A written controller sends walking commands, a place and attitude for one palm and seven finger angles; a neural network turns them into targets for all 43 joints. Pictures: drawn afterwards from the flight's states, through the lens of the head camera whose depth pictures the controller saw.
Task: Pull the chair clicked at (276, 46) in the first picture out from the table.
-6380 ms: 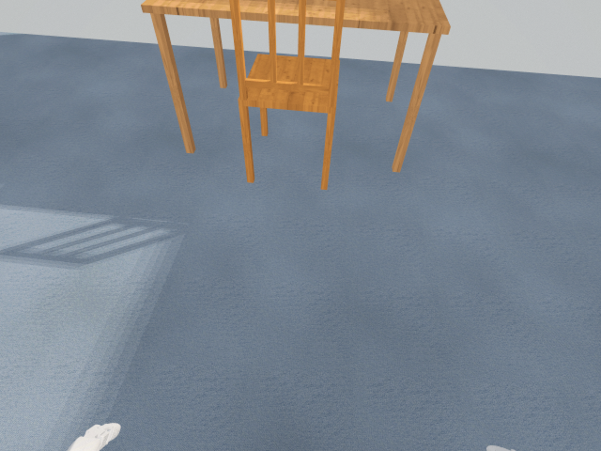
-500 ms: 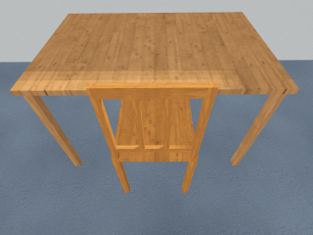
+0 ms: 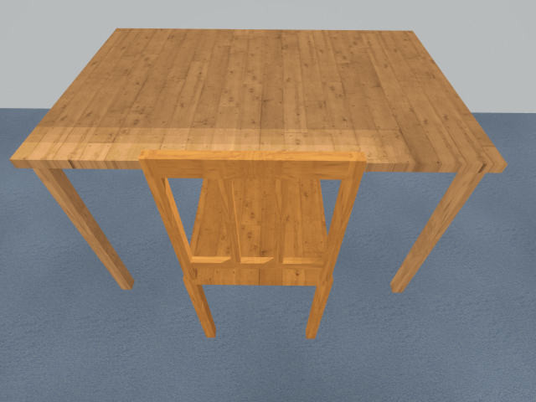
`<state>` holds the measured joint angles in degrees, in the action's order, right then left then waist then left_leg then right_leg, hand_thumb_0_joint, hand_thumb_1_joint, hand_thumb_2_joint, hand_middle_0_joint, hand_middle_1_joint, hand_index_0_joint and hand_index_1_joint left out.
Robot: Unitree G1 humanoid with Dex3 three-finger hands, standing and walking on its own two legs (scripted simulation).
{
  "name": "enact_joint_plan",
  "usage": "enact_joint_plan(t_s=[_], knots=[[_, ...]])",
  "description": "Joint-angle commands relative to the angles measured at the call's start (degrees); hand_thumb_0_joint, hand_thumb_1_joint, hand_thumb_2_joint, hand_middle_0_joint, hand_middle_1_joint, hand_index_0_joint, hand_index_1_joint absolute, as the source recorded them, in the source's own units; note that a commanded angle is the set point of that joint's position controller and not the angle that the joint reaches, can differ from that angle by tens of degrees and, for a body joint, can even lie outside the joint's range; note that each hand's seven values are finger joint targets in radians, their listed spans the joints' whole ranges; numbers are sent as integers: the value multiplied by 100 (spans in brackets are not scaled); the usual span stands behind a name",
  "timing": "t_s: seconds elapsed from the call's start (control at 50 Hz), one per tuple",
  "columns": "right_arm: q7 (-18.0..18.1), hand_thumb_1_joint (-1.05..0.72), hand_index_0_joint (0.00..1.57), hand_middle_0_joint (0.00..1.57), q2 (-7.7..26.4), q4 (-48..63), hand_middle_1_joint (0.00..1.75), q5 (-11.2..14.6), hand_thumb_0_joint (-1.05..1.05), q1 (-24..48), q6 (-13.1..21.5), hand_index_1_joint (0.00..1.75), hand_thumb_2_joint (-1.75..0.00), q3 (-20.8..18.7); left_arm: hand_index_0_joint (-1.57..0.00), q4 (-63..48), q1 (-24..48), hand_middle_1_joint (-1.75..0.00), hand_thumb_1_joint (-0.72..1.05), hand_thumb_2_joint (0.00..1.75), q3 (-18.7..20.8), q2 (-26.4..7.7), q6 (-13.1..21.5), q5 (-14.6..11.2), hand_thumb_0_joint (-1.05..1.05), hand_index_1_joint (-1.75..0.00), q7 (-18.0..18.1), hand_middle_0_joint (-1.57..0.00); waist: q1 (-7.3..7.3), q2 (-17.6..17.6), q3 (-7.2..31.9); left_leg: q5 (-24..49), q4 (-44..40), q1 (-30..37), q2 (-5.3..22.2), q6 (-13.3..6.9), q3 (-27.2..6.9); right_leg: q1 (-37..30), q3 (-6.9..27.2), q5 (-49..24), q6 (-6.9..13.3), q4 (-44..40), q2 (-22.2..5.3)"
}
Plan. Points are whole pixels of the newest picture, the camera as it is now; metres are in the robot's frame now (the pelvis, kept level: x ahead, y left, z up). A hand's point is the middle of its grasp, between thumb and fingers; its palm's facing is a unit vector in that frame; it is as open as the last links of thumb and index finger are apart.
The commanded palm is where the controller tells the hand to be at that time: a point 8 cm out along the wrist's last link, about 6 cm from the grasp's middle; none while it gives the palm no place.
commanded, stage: look again from close up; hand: left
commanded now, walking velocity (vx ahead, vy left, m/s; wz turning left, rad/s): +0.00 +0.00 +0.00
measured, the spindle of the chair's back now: (231, 223) +0.48 +0.11 -0.09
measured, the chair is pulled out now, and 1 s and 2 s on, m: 0.00 0.00 0.00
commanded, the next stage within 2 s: shuffle to correct the standing spot in 0.14 s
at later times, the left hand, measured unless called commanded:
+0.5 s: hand out of the picture -0.01 +0.14 -0.18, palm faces +0.02 -0.99 -0.16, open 7.4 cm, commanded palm none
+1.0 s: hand out of the picture +0.04 +0.09 -0.19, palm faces +0.04 -0.99 -0.14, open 7.4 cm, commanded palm none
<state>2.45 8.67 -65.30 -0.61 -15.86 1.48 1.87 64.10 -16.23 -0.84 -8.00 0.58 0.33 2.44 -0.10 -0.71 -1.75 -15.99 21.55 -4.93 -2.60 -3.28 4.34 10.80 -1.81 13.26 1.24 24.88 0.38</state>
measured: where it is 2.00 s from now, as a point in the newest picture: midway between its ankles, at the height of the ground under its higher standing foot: outside the picture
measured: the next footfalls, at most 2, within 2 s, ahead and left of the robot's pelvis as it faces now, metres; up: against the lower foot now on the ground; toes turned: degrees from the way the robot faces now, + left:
left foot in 0.94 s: +0.11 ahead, +0.06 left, +0.00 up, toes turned -3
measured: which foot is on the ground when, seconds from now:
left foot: down 0.00-0.62, up 0.64-0.92, down 0.94-1.00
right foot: down 0.00-1.00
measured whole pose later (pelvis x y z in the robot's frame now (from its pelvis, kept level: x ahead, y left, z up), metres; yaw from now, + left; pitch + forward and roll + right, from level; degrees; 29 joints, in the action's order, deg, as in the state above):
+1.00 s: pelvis +0.06 -0.06 -0.01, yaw -2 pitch -2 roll +0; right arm 3.5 6.6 -60.9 0.0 -9.0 1.4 0.4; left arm 62.7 -19.3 0.2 -7.4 0.5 0.5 2.8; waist 1.3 2.5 -2.8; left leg -13.1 30.4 -14.7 -0.8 -2.0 2.6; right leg 4.8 -2.0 19.1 5.9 25.6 7.0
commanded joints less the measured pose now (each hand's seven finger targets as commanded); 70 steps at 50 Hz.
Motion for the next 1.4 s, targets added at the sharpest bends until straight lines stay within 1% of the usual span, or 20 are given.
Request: enact_joint_plan(t_s=[0.0,0.22,0.36,0.5,0.56,0.6,0.62,0.68,0.78,0.88,0.94,1.0,1.08,1.2,1.22,1.24,1.28,1.3,1.32,1.38], knots=[[17,-90,20,20,459,68,30,27,0,-426,76,30,-90,-107,-20,-164,-367,-30,90,90,67,-488,78,6,0,-30,-12,-20,24,64,-237,1224,-460,-317,888,64,-769,-60,676,-1103,203,-330,-651],[17,-90,20,20,394,5,30,33,0,-523,80,30,-90,-105,-20,-141,-482,-30,90,90,60,-431,102,4,0,-30,-7,-20,21,132,-210,1031,-438,-341,860,75,-740,-71,734,-1136,225,-392,-658],[37,-90,20,20,547,-26,30,-25,0,-578,37,30,-90,-215,-20,-198,-482,-30,90,90,112,-306,-23,88,0,-30,-102,-20,-13,-163,-635,-615,-817,-644,1231,-150,-1175,513,330,272,172,106,-258],[129,-90,20,20,633,83,30,-61,0,-619,27,30,-90,-346,-20,-346,-624,-30,90,90,237,-267,-58,142,0,-30,-187,-20,23,-222,-665,172,-423,-668,1557,-409,-1341,799,267,213,199,560,-143],[142,-90,20,20,519,188,30,-44,0,-529,74,30,-90,-340,-20,-267,-995,-30,90,90,295,-397,9,137,0,-30,-166,-20,114,504,-236,556,559,-990,988,-127,-557,-68,859,-1365,359,168,-548],[152,-90,20,20,268,218,30,-6,0,-587,49,30,-90,-320,-20,-155,-1355,-30,90,90,372,-695,40,110,0,-30,-105,-20,183,1539,122,-794,1807,-1809,314,166,170,-1137,1810,-2923,718,-353,-1266],[162,-90,20,20,315,305,30,-4,0,-296,32,30,-90,-314,-20,-155,-1482,-30,90,90,393,-695,34,119,0,-30,-62,-20,353,1488,43,-1828,2572,-2324,286,215,48,-1413,2103,-3820,1065,-471,-1493],[122,-90,20,20,331,401,30,-5,0,16,28,30,-90,-375,-20,-324,-1201,-30,90,90,395,-616,7,138,0,-30,-4,-20,282,520,110,-1721,3506,-2585,423,254,-136,-1470,1639,-4554,1608,-282,-1396],[50,-90,20,20,72,474,30,26,0,90,-52,30,-90,-293,-20,-507,-801,-30,90,90,334,-560,60,136,0,-30,22,-20,84,71,144,-900,2774,-1942,393,366,-178,-780,1372,-3720,1325,-578,-1210],[46,-90,20,20,64,334,30,95,0,-229,-13,30,-90,-189,-20,-392,-563,-30,90,90,209,-539,174,21,0,-30,26,-20,-171,250,221,815,366,-258,263,284,-324,-286,863,-3971,378,-159,-787],[113,-90,20,20,413,428,30,62,0,-8,20,30,-90,-215,-20,-370,-845,-30,90,90,153,-303,108,-7,0,-30,68,-20,97,-79,-86,2710,461,-218,1102,-152,-1023,94,832,-2129,-209,-296,-461],[109,-90,20,20,315,506,30,65,0,249,-25,30,-90,-192,-20,-324,-899,-30,90,90,143,-423,14,32,0,-30,97,-20,202,-505,-559,2225,244,-713,1017,-171,-1218,16,968,-1291,-191,-559,-526],[69,-90,20,20,461,643,30,61,0,193,-47,30,-90,-246,-20,-500,-746,-30,90,90,138,-521,23,20,0,-30,86,-20,130,22,-4,2169,221,-311,966,-55,-1185,-69,955,-1495,-84,-511,-646],[3,-90,20,20,491,643,30,50,0,214,-61,30,-90,-236,-20,-616,-624,-30,90,90,117,-547,50,19,0,-30,58,-20,117,281,129,1445,-31,-321,909,-27,-1165,-106,998,-938,-14,-661,-647],[18,-90,20,20,794,1096,30,50,0,339,28,30,-90,-353,-20,-689,-822,-30,90,90,169,-683,217,138,0,-30,310,-20,-16,310,230,2339,1444,-164,720,131,-540,182,1292,-4987,-595,-489,-850],[-48,-90,20,20,533,1203,30,43,0,-102,-62,30,-90,-329,-20,-961,-598,-30,90,90,298,-1023,265,102,0,-30,298,-20,-175,1029,663,99,1624,-1257,371,101,-631,-978,1396,-5214,-606,-141,-1147],[-70,-90,20,20,463,1277,30,26,0,-1,-59,30,-90,-338,-20,-1090,-664,-30,90,90,308,-985,309,115,0,-30,251,-20,-110,426,958,-374,1855,-1693,247,90,-627,-1407,1264,-6135,4,399,-1267],[-101,-90,20,20,478,1305,30,17,0,13,-81,30,-90,-312,-20,-1186,-599,-30,90,90,313,-1035,300,90,0,-30,215,-20,-90,26,1017,-338,1811,-1640,256,126,-491,-1400,1197,-5820,333,410,-1362],[-105,-90,20,20,365,1371,30,33,0,45,-90,30,-90,-289,-20,-1237,-606,-30,90,90,291,-1010,299,93,0,-30,186,-20,-126,168,918,-304,1616,-1494,256,137,-524,-1189,1177,-5293,579,399,-1275],[-93,-90,20,20,421,1314,30,32,0,-112,-89,30,-90,-277,-20,-1282,-385,-30,90,90,202,-911,195,75,0,-30,128,-20,-187,454,246,385,970,-862,350,131,-603,-102,1009,-2974,528,145,-907]])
